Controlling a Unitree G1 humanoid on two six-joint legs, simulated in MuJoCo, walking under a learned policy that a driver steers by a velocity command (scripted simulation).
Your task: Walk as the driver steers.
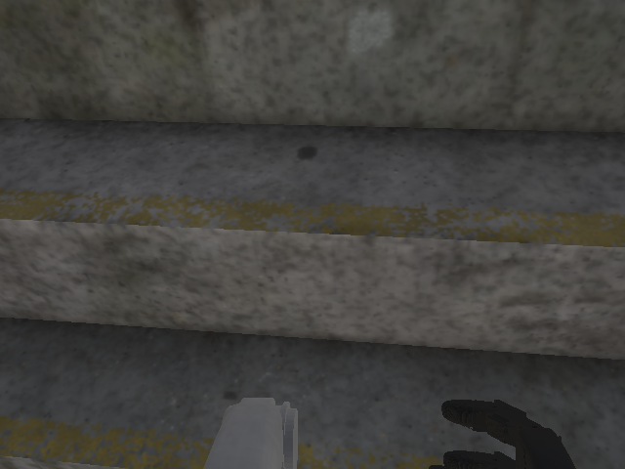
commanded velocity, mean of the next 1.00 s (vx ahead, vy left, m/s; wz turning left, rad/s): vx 0.50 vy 0.00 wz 0.25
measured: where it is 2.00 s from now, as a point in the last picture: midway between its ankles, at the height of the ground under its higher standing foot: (227, 410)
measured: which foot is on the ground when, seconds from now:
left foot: up 0.00-0.06, down 0.08-0.66, up 0.68-1.00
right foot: down 0.00-0.10, up 0.12-0.68, down 0.70-1.00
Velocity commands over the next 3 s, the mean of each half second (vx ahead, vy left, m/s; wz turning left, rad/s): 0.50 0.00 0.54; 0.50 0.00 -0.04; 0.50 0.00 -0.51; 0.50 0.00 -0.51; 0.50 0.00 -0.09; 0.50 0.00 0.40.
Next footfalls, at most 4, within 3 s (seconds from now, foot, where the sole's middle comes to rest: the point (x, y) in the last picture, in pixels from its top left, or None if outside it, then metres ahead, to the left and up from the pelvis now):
0.08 left None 0.22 0.11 -0.54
0.70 right None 0.19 0.04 -0.54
1.08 left None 0.22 0.35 -0.55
1.52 right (289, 429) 0.40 0.12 -0.31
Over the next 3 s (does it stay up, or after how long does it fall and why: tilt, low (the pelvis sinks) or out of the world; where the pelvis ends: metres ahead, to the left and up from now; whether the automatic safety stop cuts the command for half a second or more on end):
stays up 0.45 0.11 0.47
